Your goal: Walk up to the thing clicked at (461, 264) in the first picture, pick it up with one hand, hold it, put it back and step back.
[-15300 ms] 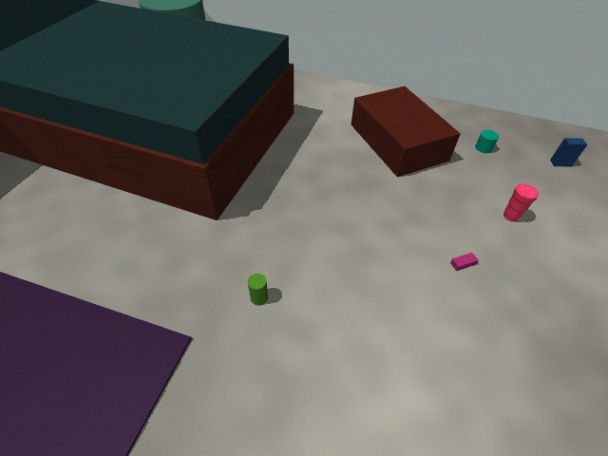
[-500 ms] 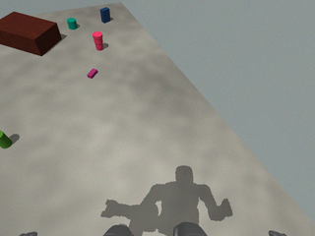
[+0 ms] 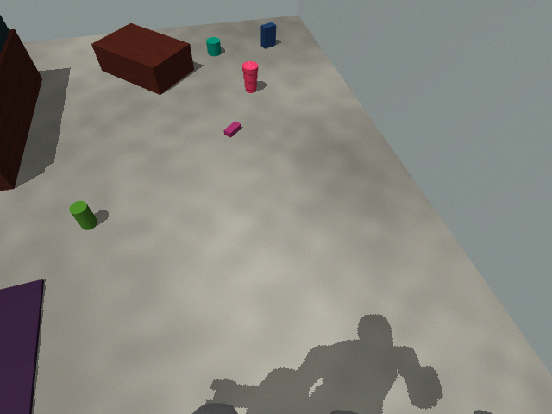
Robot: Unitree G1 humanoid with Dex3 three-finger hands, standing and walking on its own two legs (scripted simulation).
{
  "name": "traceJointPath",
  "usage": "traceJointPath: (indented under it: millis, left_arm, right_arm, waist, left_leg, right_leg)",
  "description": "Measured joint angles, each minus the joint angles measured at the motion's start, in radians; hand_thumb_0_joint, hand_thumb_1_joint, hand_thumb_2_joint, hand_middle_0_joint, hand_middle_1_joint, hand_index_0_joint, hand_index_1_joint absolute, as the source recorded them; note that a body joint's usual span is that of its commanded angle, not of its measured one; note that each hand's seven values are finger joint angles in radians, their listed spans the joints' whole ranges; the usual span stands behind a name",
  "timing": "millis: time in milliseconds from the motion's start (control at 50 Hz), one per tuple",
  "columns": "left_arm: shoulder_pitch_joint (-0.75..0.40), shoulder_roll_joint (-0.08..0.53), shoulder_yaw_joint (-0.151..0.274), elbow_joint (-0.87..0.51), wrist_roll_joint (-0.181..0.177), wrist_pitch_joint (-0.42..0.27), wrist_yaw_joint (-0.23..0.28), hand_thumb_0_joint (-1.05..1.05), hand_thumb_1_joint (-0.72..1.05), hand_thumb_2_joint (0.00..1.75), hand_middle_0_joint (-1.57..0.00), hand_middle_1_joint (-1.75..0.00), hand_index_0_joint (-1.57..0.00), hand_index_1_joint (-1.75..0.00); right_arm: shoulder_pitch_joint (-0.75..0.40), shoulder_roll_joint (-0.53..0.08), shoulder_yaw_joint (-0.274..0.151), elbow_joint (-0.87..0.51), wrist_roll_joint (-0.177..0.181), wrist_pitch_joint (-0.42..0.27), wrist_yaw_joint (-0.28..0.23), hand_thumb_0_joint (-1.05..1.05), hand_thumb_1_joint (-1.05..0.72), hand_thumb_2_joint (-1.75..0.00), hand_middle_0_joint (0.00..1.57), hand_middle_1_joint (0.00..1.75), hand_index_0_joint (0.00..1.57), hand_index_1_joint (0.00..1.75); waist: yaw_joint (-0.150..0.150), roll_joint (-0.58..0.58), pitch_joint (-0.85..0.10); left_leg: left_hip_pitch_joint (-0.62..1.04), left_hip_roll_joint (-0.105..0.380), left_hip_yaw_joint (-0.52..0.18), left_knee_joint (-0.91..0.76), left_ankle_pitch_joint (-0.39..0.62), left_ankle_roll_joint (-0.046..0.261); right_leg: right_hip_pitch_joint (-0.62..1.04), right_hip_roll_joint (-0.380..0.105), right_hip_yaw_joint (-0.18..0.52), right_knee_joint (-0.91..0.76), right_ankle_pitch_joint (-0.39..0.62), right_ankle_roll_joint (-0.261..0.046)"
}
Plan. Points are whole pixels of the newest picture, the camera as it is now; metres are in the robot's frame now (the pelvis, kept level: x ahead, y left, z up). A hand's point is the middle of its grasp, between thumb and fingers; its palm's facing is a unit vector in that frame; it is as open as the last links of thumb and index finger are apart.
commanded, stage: walk up
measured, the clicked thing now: (232, 129) +1.51 +0.27 -0.73
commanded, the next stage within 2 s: stand in 0.62 s
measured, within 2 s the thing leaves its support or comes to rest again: neither
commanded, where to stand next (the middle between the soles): +0.09 -0.02 m, yaw +1 degrees
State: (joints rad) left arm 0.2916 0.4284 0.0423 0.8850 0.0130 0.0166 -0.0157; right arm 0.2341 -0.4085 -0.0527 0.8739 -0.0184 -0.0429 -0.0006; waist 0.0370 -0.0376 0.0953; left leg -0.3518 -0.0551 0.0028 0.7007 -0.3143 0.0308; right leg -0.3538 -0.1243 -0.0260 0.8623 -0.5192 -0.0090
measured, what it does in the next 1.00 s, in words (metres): stands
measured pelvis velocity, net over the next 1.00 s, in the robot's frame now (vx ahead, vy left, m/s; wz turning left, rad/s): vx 0.02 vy -0.02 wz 0.05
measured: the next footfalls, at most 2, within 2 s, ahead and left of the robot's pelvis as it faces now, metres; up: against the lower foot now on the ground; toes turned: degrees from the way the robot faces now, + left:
none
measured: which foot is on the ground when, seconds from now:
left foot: down 0.00-1.00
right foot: down 0.00-1.00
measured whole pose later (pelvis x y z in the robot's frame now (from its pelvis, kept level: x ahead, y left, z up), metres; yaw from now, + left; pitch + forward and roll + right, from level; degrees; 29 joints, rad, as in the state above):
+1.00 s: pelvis +0.02 -0.02 +0.03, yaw +3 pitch -2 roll +0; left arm 0.10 0.37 0.00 1.17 0.01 -0.01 -0.01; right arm 0.05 -0.34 0.00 1.15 0.00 -0.01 0.01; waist 0.02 -0.01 0.06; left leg -0.16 0.00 -0.08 0.36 -0.16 -0.02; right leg -0.12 -0.05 -0.07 0.35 -0.19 0.02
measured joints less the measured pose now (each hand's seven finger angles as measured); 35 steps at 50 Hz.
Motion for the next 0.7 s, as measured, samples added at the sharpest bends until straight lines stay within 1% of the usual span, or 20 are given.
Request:
traceJointPath:
  millis: [20, 60, 100, 120, 140, 160, 180, 200, 220, 240, 280, 360, 540, 620, 700]
  left_arm:
    - [-0.006, 0.000, -0.002, 0.009, -0.003, 0.005, 0.002, 0.00, 0.90, 0.90, -0.20, -0.30, -0.21, -0.30]
    - [-0.016, 0.002, -0.003, 0.019, -0.008, 0.002, 0.005, 0.00, 0.90, 0.90, -0.20, -0.30, -0.21, -0.30]
    - [-0.026, 0.001, -0.002, 0.028, -0.011, -0.010, 0.005, 0.00, 0.91, 0.90, -0.20, -0.30, -0.21, -0.30]
    - [-0.030, 0.000, -0.002, 0.032, -0.010, -0.017, 0.005, 0.00, 0.91, 0.90, -0.20, -0.30, -0.21, -0.30]
    - [-0.037, -0.005, -0.002, 0.040, -0.007, -0.022, 0.006, 0.00, 0.91, 0.90, -0.20, -0.30, -0.21, -0.30]
    - [-0.045, -0.013, -0.004, 0.048, -0.002, -0.025, 0.008, 0.00, 0.91, 0.90, -0.20, -0.30, -0.21, -0.30]
    - [-0.049, -0.019, -0.009, 0.053, 0.001, -0.028, 0.007, 0.00, 0.91, 0.90, -0.20, -0.30, -0.21, -0.30]
    - [-0.053, -0.023, -0.015, 0.057, 0.004, -0.030, 0.005, 0.00, 0.91, 0.90, -0.20, -0.30, -0.21, -0.30]
    - [-0.059, -0.027, -0.020, 0.063, 0.004, -0.029, 0.003, 0.00, 0.91, 0.90, -0.20, -0.30, -0.21, -0.30]
    - [-0.067, -0.032, -0.026, 0.070, 0.003, -0.028, 0.002, 0.00, 0.91, 0.90, -0.20, -0.30, -0.21, -0.30]
    - [-0.087, -0.046, -0.035, 0.086, -0.001, -0.026, 0.001, 0.00, 0.90, 0.90, -0.20, -0.30, -0.21, -0.30]
    - [-0.132, -0.059, -0.044, 0.110, -0.006, -0.031, 0.000, 0.00, 0.90, 0.90, -0.20, -0.30, -0.21, -0.30]
    - [-0.222, -0.053, -0.045, 0.165, -0.016, -0.028, 0.003, 0.00, 0.90, 0.90, -0.20, -0.30, -0.21, -0.30]
    - [-0.238, -0.048, -0.042, 0.193, -0.016, -0.028, 0.002, 0.00, 0.91, 0.90, -0.20, -0.30, -0.21, -0.30]
    - [-0.233, -0.044, -0.041, 0.225, -0.013, -0.025, 0.006, 0.00, 0.91, 0.90, -0.20, -0.30, -0.21, -0.30]
  right_arm:
    - [-0.001, 0.007, 0.005, 0.002, 0.001, -0.001, -0.001, 0.01, -0.91, -0.90, 0.21, 0.30, 0.21, 0.30]
    - [-0.006, 0.019, 0.018, 0.008, 0.005, -0.002, -0.004, 0.01, -0.91, -0.90, 0.21, 0.30, 0.21, 0.30]
    - [-0.018, 0.026, 0.028, 0.017, 0.010, 0.000, -0.004, 0.01, -0.90, -0.90, 0.21, 0.30, 0.21, 0.30]
    - [-0.025, 0.029, 0.031, 0.022, 0.013, 0.005, -0.003, 0.01, -0.90, -0.90, 0.21, 0.30, 0.21, 0.30]
    - [-0.033, 0.029, 0.034, 0.029, 0.015, 0.010, -0.003, 0.01, -0.90, -0.90, 0.21, 0.30, 0.21, 0.30]
    - [-0.041, 0.029, 0.035, 0.039, 0.019, 0.017, -0.003, 0.01, -0.90, -0.90, 0.21, 0.30, 0.21, 0.30]
    - [-0.048, 0.031, 0.036, 0.050, 0.022, 0.023, -0.004, 0.01, -0.90, -0.90, 0.21, 0.30, 0.21, 0.30]
    - [-0.054, 0.034, 0.037, 0.061, 0.024, 0.027, -0.003, 0.01, -0.90, -0.90, 0.21, 0.30, 0.21, 0.30]
    - [-0.059, 0.036, 0.038, 0.073, 0.025, 0.027, -0.002, 0.01, -0.91, -0.90, 0.21, 0.30, 0.21, 0.30]
    - [-0.063, 0.035, 0.038, 0.084, 0.026, 0.024, -0.001, 0.01, -0.91, -0.90, 0.21, 0.30, 0.21, 0.30]
    - [-0.072, 0.032, 0.038, 0.108, 0.026, 0.019, 0.002, 0.01, -0.91, -0.90, 0.21, 0.30, 0.21, 0.30]
    - [-0.096, 0.033, 0.047, 0.150, 0.028, 0.016, 0.004, 0.01, -0.91, -0.90, 0.21, 0.30, 0.21, 0.30]
    - [-0.140, 0.048, 0.059, 0.220, 0.025, 0.018, 0.002, 0.01, -0.91, -0.90, 0.21, 0.30, 0.21, 0.30]
    - [-0.152, 0.050, 0.062, 0.243, 0.024, 0.018, 0.002, 0.01, -0.91, -0.90, 0.21, 0.30, 0.21, 0.30]
    - [-0.169, 0.057, 0.060, 0.254, 0.018, 0.023, 0.005, 0.01, -0.91, -0.90, 0.21, 0.30, 0.21, 0.30]
  waist:
    - [-0.006, 0.002, -0.003]
    - [-0.014, 0.002, -0.007]
    - [-0.020, 0.007, -0.011]
    - [-0.021, 0.009, -0.013]
    - [-0.022, 0.020, -0.011]
    - [-0.024, 0.035, -0.011]
    - [-0.024, 0.042, -0.017]
    - [-0.021, 0.040, -0.021]
    - [-0.020, 0.035, -0.022]
    - [-0.021, 0.034, -0.024]
    - [-0.021, 0.035, -0.027]
    - [-0.023, 0.038, -0.026]
    - [-0.030, 0.020, -0.030]
    - [-0.030, 0.016, -0.037]
    - [-0.024, 0.013, -0.040]
  left_leg:
    - [0.000, 0.002, -0.008, 0.003, -0.004, 0.002]
    - [0.001, 0.007, -0.020, 0.000, -0.004, -0.003]
    - [-0.004, 0.014, -0.033, 0.007, -0.007, -0.013]
    - [-0.009, 0.017, -0.038, 0.017, -0.012, -0.018]
    - [-0.012, 0.025, -0.047, 0.030, -0.019, -0.024]
    - [-0.013, 0.036, -0.061, 0.037, -0.023, -0.030]
    - [-0.012, 0.037, -0.071, 0.035, -0.028, -0.028]
    - [-0.008, 0.032, -0.074, 0.030, -0.042, -0.024]
    - [0.002, 0.026, -0.072, 0.015, -0.036, -0.024]
    - [0.014, 0.024, -0.071, -0.009, 0.001, -0.027]
    - [0.029, 0.019, -0.073, -0.035, 0.014, -0.033]
    - [0.051, 0.023, -0.084, -0.076, 0.027, -0.034]
    - [0.096, 0.025, -0.106, -0.172, 0.077, -0.035]
    - [0.117, 0.026, -0.111, -0.213, 0.097, -0.036]
    - [0.147, 0.033, -0.098, -0.257, 0.114, -0.040]
  right_leg:
    - [-0.009, 0.014, 0.011, 0.023, -0.027, -0.006]
    - [-0.019, 0.029, 0.019, 0.020, -0.020, -0.014]
    - [-0.005, 0.037, 0.010, -0.050, 0.039, -0.020]
    - [0.012, 0.042, 0.007, -0.106, 0.089, -0.020]
    - [0.025, 0.052, 0.000, -0.136, 0.150, -0.001]
    - [0.035, 0.062, -0.013, -0.149, 0.165, 0.017]
    - [0.041, 0.065, -0.021, -0.156, 0.167, 0.026]
    - [0.044, 0.062, -0.022, -0.159, 0.164, 0.029]
    - [0.048, 0.056, -0.021, -0.162, 0.161, 0.032]
    - [0.054, 0.050, -0.022, -0.166, 0.160, 0.035]
    - [0.068, 0.044, -0.024, -0.185, 0.166, 0.042]
    - [0.103, 0.049, -0.038, -0.247, 0.194, 0.044]
    - [0.166, 0.053, -0.063, -0.366, 0.250, 0.045]
    - [0.191, 0.054, -0.069, -0.412, 0.272, 0.046]
    - [0.212, 0.060, -0.056, -0.451, 0.292, 0.045]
